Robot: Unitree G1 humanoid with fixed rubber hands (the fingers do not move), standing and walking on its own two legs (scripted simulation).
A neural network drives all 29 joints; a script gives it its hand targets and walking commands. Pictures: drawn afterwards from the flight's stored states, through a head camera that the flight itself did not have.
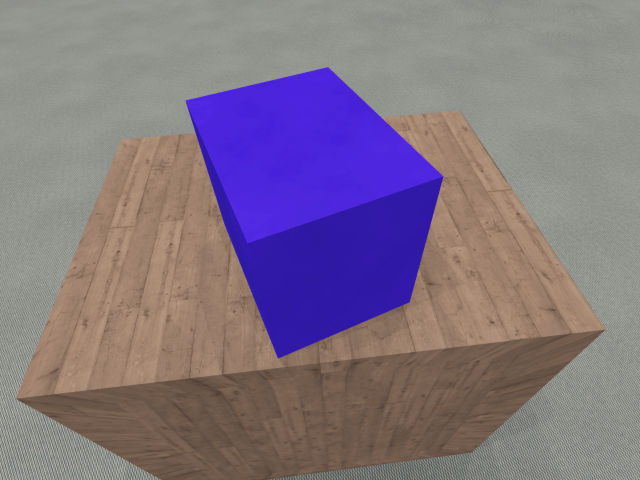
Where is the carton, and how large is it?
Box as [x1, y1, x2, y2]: [185, 67, 443, 357]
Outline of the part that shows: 328,67 185,100 225,226 278,357 409,301 443,176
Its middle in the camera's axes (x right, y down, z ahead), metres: -0.03 -0.06 +0.57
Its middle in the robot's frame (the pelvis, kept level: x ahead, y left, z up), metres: +0.48 +0.04 +0.08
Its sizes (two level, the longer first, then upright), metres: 0.294 0.220 0.250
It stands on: a pedestal, 0.74 m high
